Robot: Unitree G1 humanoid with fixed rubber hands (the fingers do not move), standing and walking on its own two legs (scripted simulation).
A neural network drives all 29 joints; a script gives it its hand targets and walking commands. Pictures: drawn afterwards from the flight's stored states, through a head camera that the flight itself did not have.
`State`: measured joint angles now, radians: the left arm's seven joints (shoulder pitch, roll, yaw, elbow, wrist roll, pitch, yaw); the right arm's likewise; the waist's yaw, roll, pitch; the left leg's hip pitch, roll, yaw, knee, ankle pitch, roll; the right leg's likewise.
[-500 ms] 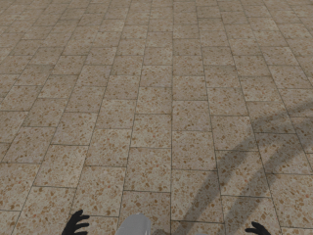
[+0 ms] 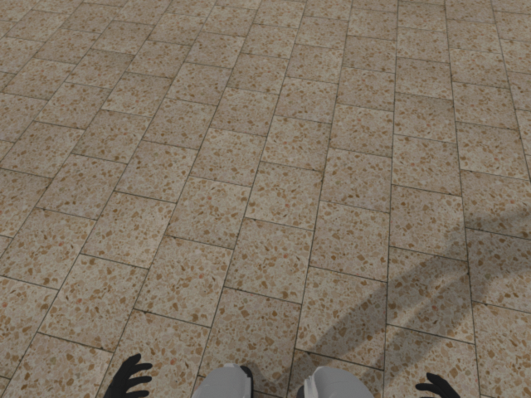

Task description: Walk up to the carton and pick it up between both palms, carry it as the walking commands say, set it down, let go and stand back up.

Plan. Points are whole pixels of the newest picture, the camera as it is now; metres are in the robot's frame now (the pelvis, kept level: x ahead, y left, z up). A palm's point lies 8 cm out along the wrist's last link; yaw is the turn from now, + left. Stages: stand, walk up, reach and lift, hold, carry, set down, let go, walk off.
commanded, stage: walk up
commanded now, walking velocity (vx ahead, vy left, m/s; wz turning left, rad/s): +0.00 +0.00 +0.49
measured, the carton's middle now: out of the picture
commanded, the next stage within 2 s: none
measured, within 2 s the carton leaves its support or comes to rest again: neither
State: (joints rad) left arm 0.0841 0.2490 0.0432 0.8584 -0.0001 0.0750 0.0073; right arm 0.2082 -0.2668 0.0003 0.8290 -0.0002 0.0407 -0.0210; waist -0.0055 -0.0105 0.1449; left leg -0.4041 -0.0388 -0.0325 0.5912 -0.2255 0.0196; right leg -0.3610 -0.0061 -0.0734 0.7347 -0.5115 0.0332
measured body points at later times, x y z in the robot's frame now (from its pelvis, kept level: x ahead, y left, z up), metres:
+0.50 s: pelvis +0.00 +0.00 -0.01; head +0.06 +0.04 +0.43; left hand +0.02 +0.27 -0.16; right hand +0.14 -0.23 -0.14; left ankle -0.02 +0.10 -0.73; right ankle -0.01 -0.10 -0.70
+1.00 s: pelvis +0.00 -0.06 +0.00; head +0.05 -0.05 +0.45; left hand -0.01 +0.24 -0.11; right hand +0.19 -0.24 -0.15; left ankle -0.09 +0.06 -0.66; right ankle +0.02 -0.12 -0.73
